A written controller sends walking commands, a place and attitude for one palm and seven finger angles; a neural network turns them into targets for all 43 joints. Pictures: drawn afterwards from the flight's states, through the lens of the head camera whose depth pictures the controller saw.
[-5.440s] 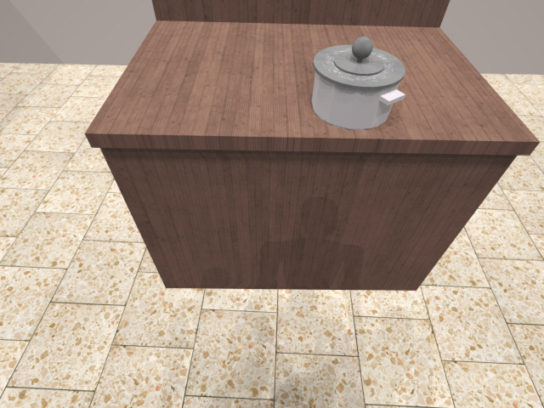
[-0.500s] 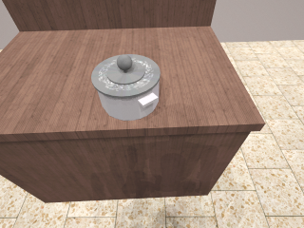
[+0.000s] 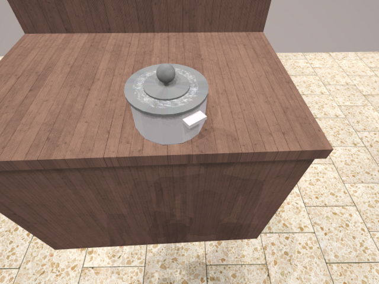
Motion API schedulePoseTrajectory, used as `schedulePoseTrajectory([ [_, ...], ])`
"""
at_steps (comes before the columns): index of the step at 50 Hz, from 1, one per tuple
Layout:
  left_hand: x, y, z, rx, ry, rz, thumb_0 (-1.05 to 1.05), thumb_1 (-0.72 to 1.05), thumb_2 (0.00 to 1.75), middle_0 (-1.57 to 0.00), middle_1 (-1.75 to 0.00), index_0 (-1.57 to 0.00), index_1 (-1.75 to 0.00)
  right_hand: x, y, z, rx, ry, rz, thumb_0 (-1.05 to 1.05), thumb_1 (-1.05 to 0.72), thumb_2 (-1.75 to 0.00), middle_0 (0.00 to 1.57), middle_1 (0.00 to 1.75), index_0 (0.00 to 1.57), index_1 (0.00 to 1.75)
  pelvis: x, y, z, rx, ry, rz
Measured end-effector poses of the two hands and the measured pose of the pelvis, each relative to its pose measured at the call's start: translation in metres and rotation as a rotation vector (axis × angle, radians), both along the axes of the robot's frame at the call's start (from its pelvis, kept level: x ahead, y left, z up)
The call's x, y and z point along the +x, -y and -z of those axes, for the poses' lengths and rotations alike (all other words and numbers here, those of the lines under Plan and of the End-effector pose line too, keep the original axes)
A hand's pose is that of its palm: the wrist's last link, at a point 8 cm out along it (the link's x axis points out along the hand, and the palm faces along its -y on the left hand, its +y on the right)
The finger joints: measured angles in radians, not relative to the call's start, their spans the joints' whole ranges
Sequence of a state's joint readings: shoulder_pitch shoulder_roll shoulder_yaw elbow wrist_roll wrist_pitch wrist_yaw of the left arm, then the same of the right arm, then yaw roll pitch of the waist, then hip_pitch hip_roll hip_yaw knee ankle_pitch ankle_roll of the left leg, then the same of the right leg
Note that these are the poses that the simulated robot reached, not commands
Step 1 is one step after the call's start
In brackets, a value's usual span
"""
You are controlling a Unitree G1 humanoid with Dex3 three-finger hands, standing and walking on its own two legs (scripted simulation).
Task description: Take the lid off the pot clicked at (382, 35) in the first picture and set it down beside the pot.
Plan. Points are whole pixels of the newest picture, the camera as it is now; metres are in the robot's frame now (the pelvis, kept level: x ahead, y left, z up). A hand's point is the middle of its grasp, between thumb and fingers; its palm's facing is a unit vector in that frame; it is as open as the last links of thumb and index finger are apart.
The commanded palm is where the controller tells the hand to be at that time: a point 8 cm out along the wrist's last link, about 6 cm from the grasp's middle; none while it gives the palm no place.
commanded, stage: look again from close up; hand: left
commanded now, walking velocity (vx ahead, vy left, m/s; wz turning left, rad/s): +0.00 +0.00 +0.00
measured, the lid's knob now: (165, 73) +0.53 +0.09 +0.17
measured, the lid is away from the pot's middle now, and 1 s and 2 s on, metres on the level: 0.00 0.00 0.00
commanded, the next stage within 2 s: shuffle to correct the standing spot in 0.38 s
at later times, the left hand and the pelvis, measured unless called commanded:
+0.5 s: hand out of the picture -0.01 +0.17 -0.18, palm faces +0.04 -0.98 -0.17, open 7.4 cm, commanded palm none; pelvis -0.01 +0.01 +0.00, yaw +0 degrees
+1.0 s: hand out of the picture +0.00 +0.14 -0.20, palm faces +0.13 -0.98 -0.15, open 7.4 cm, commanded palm none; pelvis +0.04 -0.02 -0.02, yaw +4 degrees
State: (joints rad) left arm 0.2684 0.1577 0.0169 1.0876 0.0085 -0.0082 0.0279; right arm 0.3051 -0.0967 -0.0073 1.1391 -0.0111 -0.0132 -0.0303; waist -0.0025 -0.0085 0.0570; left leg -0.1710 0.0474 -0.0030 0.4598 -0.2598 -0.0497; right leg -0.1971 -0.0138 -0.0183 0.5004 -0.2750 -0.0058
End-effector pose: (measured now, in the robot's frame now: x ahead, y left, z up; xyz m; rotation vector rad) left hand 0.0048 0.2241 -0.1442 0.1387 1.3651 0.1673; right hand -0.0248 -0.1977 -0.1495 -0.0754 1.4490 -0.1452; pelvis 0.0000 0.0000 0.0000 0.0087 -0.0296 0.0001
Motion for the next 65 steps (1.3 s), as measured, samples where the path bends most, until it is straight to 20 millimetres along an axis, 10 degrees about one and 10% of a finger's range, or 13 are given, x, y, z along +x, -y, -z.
schedulePoseTrajectory([
  [39, -0.024, 0.007, 0.006, -0.011, -0.034, -0.064, 0.0, 0.91, 0.9, -0.2, -0.3, -0.19, -0.3, 0.0, 0.004, 0.003, 0.005, -0.029, -0.017, 0.0, -0.9, -0.89, 0.2, 0.3, 0.2, 0.29, 0.007, 0.007, 0.006, -0.001, -0.019, -0.052],
  [48, -0.02, 0.026, 0.024, -0.055, -0.086, -0.113, 0.0, 0.91, 0.9, -0.2, -0.3, -0.19, -0.3, 0.048, 0.023, 0.007, -0.046, 0.012, -0.054, 0.0, -0.9, -0.89, 0.2, 0.3, 0.2, 0.29, 0.035, 0.015, 0.017, 0.007, -0.021, -0.073],
  [56, 0.026, 0.045, 0.018, -0.008, 0.003, -0.137, 0.0, 0.91, 0.9, -0.2, -0.3, -0.19, -0.3, 0.083, 0.059, 0.017, -0.045, -0.002, -0.082, 0.0, -0.9, -0.89, 0.2, 0.3, 0.2, 0.29, 0.056, 0.048, 0.021, 0.001, -0.033, -0.104],
  [65, 0.033, 0.082, 0.01, -0.028, -0.054, -0.134, 0.0, 0.91, 0.9, -0.2, -0.3, -0.19, -0.3, 0.185, 0.093, -0.003, -0.09, 0.159, -0.122, 0.0, -0.9, -0.89, 0.2, 0.3, 0.2, 0.29, 0.081, 0.069, 0.009, -0.008, -0.04, -0.076],
])
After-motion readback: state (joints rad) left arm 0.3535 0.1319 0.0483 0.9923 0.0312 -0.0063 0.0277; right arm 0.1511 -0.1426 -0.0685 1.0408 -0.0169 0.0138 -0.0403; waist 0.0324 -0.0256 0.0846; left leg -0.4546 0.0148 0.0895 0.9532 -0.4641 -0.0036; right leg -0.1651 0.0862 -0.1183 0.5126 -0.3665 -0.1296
